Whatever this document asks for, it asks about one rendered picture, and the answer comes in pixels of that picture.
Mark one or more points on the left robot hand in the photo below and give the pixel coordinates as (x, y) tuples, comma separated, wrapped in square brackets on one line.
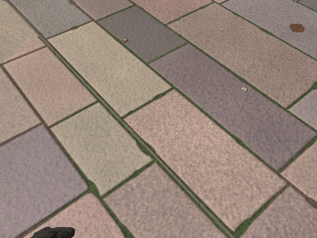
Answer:
[(57, 232)]

